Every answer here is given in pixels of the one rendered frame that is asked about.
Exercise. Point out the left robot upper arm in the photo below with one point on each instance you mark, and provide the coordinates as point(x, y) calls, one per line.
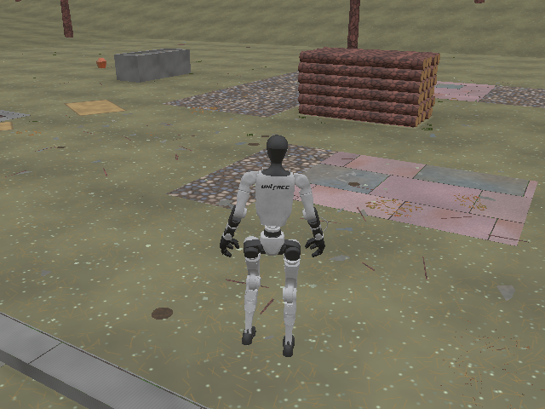
point(248, 179)

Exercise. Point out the robot right hand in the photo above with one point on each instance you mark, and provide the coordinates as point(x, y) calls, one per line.
point(316, 243)

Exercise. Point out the robot left hand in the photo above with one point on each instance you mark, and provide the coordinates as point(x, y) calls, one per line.
point(224, 244)

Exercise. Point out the left robot forearm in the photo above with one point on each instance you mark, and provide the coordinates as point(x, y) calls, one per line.
point(232, 225)

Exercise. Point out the robot right thigh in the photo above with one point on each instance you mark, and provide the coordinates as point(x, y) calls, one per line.
point(292, 257)

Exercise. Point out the left robot shin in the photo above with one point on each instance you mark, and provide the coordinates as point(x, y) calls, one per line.
point(250, 301)

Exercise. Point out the right robot upper arm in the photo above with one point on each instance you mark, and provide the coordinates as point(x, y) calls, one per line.
point(302, 182)

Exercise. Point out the right robot forearm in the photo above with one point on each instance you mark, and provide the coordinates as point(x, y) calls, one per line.
point(316, 226)

